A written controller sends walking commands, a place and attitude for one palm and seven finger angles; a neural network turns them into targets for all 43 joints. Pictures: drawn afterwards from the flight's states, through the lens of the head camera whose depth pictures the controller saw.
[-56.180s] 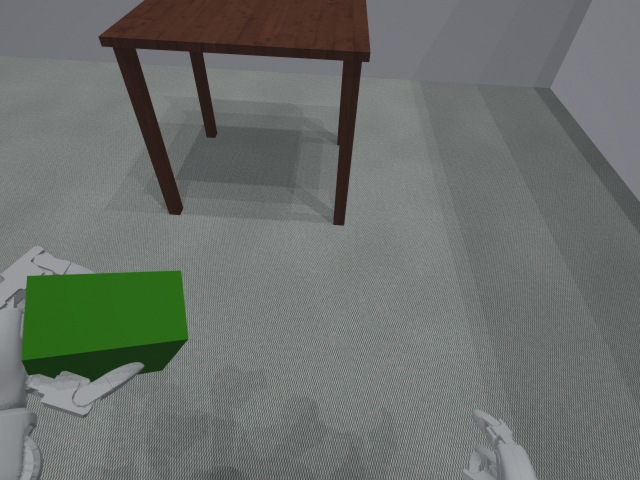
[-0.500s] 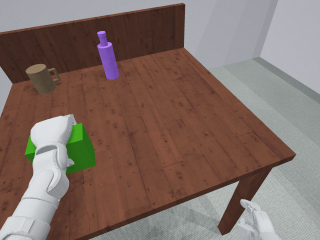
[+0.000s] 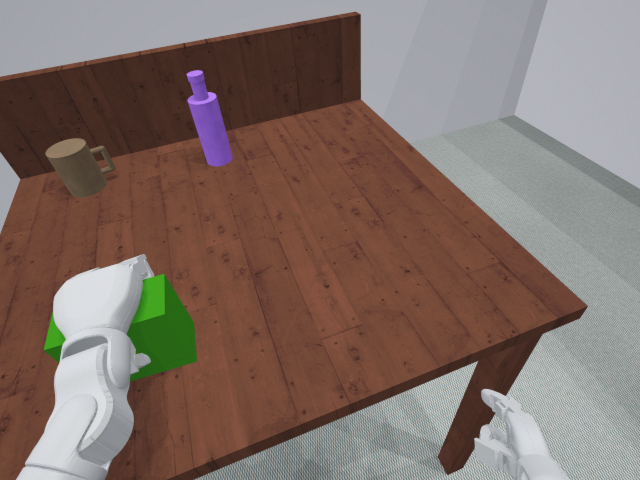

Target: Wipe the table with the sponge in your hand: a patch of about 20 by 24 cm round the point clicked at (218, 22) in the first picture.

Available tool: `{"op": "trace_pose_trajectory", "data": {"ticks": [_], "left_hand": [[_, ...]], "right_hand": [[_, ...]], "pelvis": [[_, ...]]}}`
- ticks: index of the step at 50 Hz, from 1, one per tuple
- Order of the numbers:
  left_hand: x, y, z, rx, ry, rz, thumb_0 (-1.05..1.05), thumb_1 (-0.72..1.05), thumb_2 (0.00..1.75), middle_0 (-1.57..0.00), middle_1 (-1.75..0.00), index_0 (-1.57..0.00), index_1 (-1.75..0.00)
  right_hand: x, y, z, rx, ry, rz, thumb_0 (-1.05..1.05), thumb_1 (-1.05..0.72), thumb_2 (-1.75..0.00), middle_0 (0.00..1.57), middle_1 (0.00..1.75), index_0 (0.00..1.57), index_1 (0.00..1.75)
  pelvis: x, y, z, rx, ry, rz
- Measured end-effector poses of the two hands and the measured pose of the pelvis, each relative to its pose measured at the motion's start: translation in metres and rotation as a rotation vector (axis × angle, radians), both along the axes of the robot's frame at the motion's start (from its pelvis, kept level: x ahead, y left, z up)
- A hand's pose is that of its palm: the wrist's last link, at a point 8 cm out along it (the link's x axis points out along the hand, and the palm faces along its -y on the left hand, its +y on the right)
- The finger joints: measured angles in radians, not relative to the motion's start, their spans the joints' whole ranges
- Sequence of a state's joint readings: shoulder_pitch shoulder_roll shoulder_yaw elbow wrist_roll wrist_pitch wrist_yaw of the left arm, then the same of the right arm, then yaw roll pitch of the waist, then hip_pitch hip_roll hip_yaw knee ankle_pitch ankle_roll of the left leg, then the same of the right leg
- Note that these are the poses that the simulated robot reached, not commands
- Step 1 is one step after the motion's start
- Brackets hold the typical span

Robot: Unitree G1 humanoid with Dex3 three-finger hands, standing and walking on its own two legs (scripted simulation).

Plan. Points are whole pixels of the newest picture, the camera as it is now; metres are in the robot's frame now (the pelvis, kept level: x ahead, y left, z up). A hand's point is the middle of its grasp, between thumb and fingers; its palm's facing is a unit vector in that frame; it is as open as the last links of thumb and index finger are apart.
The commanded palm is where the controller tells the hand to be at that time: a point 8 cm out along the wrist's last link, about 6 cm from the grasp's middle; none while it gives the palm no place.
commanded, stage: wipe back along the first lane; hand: left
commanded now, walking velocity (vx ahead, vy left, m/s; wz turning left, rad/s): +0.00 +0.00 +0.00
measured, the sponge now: (135, 341) +0.26 +0.29 +0.05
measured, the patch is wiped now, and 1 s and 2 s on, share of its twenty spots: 1.00 1.00 1.00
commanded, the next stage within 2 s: lift the sponge slowly off the table in 0.34 s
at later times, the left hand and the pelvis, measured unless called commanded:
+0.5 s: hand (116, 355) +0.21 +0.26 +0.10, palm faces +0.14 -0.13 -0.98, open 10.4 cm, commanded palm +0.16 +0.25 +0.14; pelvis -0.01 +0.00 +0.00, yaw -1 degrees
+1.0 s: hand (117, 364) +0.20 +0.25 +0.10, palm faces +0.11 -0.16 -0.98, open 10.4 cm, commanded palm +0.16 +0.24 +0.17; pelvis -0.02 -0.01 +0.00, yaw +0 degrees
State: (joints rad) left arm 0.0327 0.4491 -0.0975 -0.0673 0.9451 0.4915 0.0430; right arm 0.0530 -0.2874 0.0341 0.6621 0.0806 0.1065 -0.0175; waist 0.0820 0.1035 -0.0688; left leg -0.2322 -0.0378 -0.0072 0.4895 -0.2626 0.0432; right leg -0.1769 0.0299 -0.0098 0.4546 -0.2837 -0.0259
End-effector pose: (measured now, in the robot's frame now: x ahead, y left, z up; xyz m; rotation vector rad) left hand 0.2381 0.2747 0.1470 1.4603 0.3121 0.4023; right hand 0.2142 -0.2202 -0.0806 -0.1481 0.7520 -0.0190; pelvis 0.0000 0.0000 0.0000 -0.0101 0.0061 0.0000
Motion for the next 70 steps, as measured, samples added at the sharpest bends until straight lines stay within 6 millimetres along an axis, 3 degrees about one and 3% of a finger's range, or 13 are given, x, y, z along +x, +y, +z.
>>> {"op": "trace_pose_trajectory", "data": {"ticks": [26,56,70], "left_hand": [[-0.053,-0.013,0.005,-0.071,-0.070,-0.007,0.01,-0.50,1.06,-0.61,-1.39,-0.67,-1.34],[-0.064,-0.026,0.012,-0.098,-0.042,-0.033,-0.01,-0.52,1.06,-0.65,-1.35,-0.71,-1.31],[-0.076,-0.018,0.032,-0.073,-0.066,0.010,-0.01,-0.53,1.06,-0.67,-1.33,-0.73,-1.29]], "right_hand": [[-0.005,0.007,0.006,0.022,-0.024,0.007,0.01,-0.90,-0.90,0.20,0.30,0.15,0.27],[-0.010,0.007,0.011,-0.003,-0.079,0.053,0.01,-0.90,-0.90,0.20,0.30,0.16,0.28],[-0.010,0.003,0.016,-0.009,-0.114,0.069,0.01,-0.90,-0.90,0.20,0.30,0.18,0.29]], "pelvis": [[-0.011,0.003,-0.002,-0.001,-0.033,-0.018],[-0.028,-0.012,0.001,0.005,-0.078,-0.008],[-0.036,-0.020,0.001,0.006,-0.095,-0.003]]}}
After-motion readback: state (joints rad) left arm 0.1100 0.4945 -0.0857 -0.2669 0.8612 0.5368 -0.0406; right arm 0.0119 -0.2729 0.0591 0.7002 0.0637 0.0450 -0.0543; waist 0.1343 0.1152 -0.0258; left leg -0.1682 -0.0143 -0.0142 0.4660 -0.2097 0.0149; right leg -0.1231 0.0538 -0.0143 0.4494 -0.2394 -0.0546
